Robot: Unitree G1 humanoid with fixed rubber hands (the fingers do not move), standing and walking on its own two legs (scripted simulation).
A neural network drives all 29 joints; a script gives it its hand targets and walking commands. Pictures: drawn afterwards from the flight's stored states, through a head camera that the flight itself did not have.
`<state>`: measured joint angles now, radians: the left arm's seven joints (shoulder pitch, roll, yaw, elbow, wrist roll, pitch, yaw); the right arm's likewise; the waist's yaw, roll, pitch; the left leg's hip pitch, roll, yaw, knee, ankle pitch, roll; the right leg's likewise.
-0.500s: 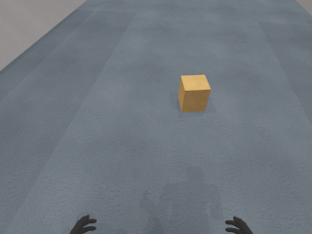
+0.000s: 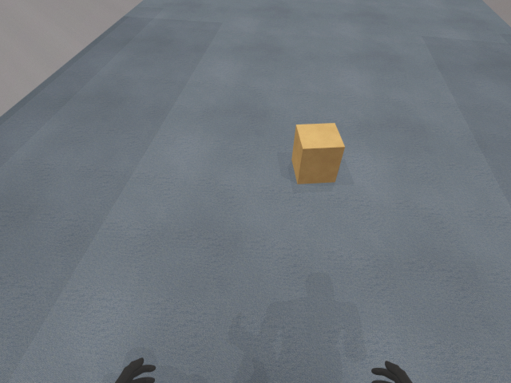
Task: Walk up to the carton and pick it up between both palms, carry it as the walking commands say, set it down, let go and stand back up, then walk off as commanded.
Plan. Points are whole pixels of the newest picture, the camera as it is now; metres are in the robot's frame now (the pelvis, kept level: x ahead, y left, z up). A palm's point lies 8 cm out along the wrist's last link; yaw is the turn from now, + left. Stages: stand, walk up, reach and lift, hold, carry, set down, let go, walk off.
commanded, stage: stand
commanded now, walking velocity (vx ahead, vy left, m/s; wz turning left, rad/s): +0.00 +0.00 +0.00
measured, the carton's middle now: (315, 153) +1.34 -0.31 -0.64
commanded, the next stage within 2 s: walk up in 0.12 s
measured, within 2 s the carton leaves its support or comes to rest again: neither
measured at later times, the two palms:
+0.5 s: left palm out of the picture +0.13 +0.21 -0.10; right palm out of the picture +0.04 -0.30 -0.10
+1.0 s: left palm (167, 362) +0.20 +0.16 -0.11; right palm (476, 307) +0.28 -0.37 -0.06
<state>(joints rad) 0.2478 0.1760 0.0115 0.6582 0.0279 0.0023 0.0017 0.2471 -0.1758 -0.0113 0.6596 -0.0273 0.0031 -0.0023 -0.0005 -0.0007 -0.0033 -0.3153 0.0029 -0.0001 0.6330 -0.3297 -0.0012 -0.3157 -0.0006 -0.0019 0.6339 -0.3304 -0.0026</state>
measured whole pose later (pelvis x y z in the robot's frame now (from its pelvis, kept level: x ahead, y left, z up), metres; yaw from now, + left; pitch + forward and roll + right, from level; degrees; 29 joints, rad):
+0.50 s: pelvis -0.01 -0.03 +0.01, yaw -8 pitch +2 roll +0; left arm 0.25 0.23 0.10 0.72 0.01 0.05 -0.04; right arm 0.29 -0.25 -0.06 0.70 -0.05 0.00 -0.05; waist -0.02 0.02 0.01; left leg -0.27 0.12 0.11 0.56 -0.31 -0.05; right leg -0.46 0.00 -0.05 0.89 -0.48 0.04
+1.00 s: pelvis +0.16 -0.09 +0.01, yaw -24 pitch +3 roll +1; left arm 0.51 0.20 0.07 0.87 0.02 -0.03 0.00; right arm 0.07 -0.19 -0.08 0.62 -0.02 -0.03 0.02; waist 0.11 0.01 -0.02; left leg -0.56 0.05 0.10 0.67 -0.24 -0.06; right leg 0.01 0.05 0.17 0.36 -0.42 -0.05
